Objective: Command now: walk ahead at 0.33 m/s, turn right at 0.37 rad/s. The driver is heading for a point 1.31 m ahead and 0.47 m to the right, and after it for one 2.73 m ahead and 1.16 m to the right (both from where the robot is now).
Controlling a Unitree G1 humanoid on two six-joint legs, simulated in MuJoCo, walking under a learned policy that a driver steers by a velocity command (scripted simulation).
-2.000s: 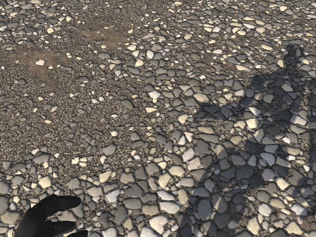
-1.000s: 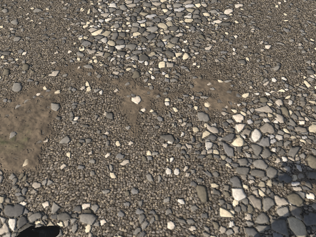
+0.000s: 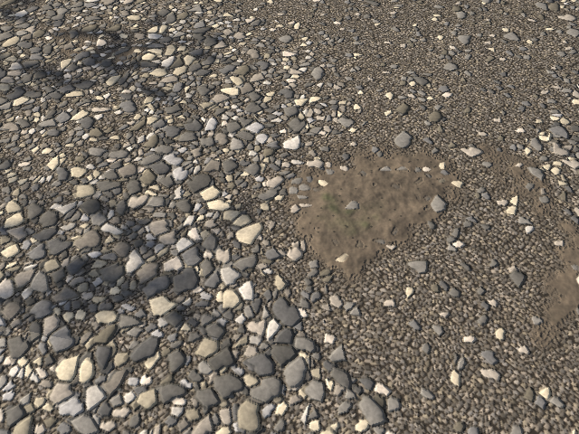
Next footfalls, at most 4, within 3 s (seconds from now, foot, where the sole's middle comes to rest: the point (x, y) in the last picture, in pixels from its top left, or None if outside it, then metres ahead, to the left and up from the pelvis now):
0.46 right None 0.31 -0.27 -0.77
0.88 left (498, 342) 0.74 -0.45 -0.77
1.36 right None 0.75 -0.66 -0.77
1.90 left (487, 372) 0.66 -0.40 -0.77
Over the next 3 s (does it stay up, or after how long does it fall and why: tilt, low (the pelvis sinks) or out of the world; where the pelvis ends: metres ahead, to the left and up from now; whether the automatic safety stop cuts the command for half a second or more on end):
stays up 1.39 -0.26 0.00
